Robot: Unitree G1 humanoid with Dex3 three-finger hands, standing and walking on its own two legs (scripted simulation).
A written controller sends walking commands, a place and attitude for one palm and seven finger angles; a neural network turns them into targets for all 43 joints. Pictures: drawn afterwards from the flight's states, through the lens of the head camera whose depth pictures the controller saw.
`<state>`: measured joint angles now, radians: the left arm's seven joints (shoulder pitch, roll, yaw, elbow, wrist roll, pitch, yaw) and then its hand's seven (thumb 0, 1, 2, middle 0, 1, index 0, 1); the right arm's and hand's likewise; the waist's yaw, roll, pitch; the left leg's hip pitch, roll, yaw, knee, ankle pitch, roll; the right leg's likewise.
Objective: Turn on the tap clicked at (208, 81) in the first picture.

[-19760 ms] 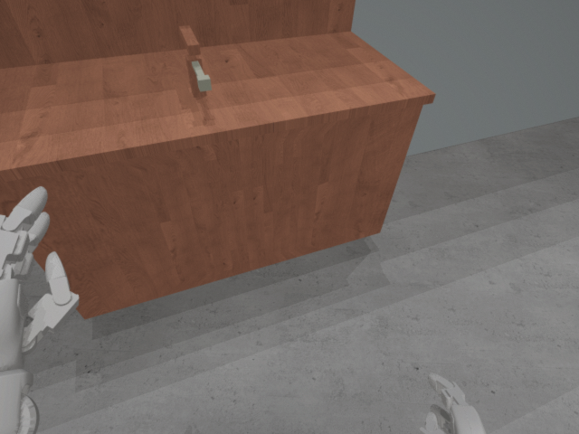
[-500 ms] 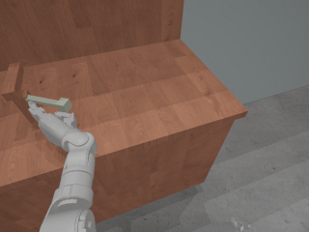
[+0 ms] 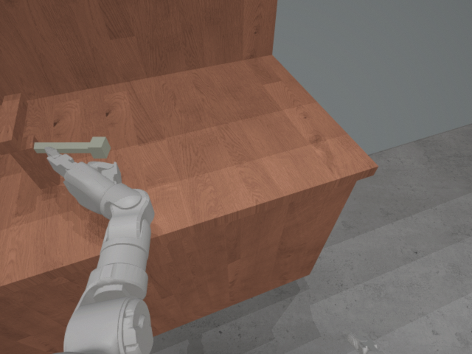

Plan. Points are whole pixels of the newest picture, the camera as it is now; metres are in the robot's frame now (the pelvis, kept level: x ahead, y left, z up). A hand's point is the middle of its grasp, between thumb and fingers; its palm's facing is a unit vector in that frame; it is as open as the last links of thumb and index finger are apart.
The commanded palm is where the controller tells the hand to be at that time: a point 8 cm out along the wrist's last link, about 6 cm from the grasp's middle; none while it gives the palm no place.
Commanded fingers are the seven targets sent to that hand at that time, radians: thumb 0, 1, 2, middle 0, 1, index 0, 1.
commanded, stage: lift the hand up off the lever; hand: left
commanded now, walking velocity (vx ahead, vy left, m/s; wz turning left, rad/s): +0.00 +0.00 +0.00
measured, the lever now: (99, 147) +0.45 +0.26 +0.11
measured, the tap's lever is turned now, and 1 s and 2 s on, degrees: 70 71 71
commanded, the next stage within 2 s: none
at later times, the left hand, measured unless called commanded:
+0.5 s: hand (114, 159) +0.42 +0.23 +0.11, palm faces +0.85 -0.52 -0.07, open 7.8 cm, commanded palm +0.35 +0.24 +0.12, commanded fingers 0.00 0.90 0.90 -0.15 -0.15 -0.15 -0.15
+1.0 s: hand (100, 157) +0.41 +0.24 +0.13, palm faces +0.84 -0.54 -0.05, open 7.8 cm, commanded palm +0.34 +0.25 +0.14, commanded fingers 0.00 0.90 0.90 -0.15 -0.15 -0.15 -0.15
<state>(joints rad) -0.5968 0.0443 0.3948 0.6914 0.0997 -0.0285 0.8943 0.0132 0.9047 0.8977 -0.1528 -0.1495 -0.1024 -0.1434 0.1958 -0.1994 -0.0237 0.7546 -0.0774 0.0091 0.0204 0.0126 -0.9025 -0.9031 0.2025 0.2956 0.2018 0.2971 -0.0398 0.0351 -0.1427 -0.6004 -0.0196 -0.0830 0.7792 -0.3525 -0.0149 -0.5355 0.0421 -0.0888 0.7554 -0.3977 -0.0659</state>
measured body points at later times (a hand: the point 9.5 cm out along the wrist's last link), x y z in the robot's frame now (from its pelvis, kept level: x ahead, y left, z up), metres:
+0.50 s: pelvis +0.00 +0.00 +0.00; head +0.02 -0.01 +0.45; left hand +0.37 +0.25 +0.12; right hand +0.09 -0.25 -0.12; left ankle +0.02 +0.13 -0.71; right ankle -0.01 -0.08 -0.71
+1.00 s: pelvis +0.01 +0.00 +0.01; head +0.01 -0.01 +0.46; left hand +0.36 +0.26 +0.14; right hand +0.15 -0.23 -0.10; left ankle +0.02 +0.13 -0.71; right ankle -0.01 -0.08 -0.71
